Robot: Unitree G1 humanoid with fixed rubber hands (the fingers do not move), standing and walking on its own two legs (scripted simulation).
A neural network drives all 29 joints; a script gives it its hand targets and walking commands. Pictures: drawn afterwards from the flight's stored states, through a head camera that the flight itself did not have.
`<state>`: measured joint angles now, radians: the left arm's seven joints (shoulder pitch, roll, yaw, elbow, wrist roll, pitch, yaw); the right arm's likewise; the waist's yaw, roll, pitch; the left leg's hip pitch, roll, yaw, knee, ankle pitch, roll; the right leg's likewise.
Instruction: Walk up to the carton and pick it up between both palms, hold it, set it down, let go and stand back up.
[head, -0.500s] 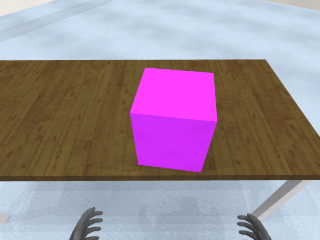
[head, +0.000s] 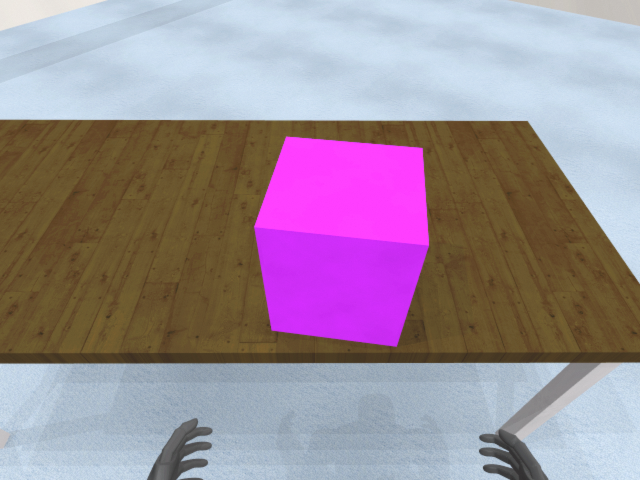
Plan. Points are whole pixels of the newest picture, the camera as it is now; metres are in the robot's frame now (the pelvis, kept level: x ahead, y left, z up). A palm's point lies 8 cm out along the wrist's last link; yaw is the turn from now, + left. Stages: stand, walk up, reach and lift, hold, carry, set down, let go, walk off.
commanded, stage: stand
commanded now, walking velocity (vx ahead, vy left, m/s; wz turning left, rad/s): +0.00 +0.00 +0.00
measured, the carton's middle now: (342, 244) +0.47 +0.00 +0.00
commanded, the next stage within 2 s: none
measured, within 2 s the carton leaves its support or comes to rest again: neither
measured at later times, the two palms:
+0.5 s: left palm out of the picture +0.09 +0.31 -0.10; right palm out of the picture +0.08 -0.29 -0.10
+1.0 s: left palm out of the picture +0.05 +0.33 -0.11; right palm out of the picture +0.06 -0.29 -0.10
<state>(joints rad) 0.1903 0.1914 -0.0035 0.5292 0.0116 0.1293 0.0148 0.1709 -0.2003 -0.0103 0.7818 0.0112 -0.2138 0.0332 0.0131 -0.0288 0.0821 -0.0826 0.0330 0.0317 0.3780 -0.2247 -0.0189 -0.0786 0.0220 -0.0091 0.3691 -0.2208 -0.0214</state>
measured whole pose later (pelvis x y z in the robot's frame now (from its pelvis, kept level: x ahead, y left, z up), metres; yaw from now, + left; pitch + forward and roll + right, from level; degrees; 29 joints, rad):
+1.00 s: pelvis -0.02 +0.02 +0.00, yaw +1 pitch -3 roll +0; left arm 0.14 0.39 -0.02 1.05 0.01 -0.01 0.00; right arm 0.14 -0.38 0.01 1.07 -0.02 -0.01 0.01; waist 0.01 -0.01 0.02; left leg -0.12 -0.01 0.03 0.34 -0.17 0.01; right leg -0.12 -0.02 -0.01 0.34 -0.17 0.01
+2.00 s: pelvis -0.01 +0.02 +0.00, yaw +1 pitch -2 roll +0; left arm 0.11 0.38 -0.02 1.08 0.01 -0.01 0.00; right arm 0.12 -0.37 0.00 1.10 -0.01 -0.02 0.00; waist 0.00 -0.02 0.03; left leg -0.11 -0.01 0.03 0.31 -0.17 0.01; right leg -0.11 -0.02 0.00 0.33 -0.18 0.01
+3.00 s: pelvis +0.00 +0.01 +0.00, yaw +0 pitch -2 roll +0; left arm 0.09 0.38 -0.01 1.09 0.01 -0.01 0.00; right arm 0.12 -0.38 0.00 1.11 -0.01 -0.01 0.00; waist 0.00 -0.01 0.03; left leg -0.09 0.01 0.03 0.31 -0.18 0.00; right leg -0.09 0.00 0.00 0.32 -0.19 0.00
